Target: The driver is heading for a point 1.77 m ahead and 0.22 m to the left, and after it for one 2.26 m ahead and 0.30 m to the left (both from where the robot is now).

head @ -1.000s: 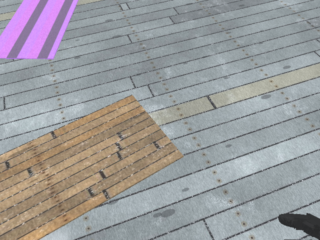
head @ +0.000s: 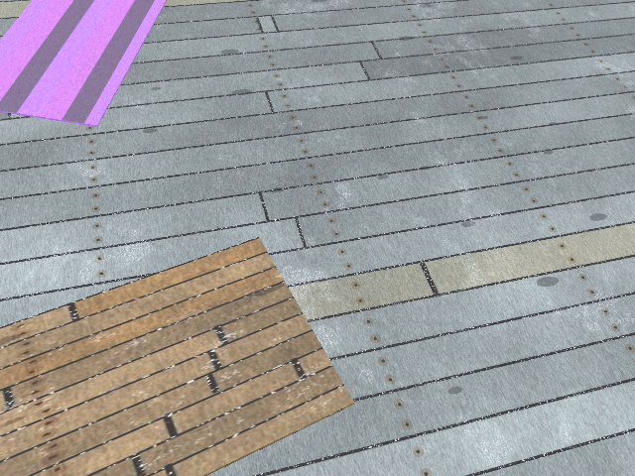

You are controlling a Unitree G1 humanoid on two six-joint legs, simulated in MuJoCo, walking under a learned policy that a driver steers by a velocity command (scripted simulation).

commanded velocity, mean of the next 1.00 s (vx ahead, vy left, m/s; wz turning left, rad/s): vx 0.06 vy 0.00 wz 0.39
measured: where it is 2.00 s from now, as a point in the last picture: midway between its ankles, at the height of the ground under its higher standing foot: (216, 414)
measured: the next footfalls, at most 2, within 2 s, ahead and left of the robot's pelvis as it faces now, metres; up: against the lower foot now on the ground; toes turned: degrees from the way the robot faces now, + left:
right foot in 0.32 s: +0.09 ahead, -0.14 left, +0.00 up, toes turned +17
left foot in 0.70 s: +0.01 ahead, +0.12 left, +0.00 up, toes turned +20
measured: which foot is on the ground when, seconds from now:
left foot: down 0.00-0.32, up 0.34-0.68, down 0.70-1.00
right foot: up 0.00-0.30, down 0.32-0.70, up 0.72-1.00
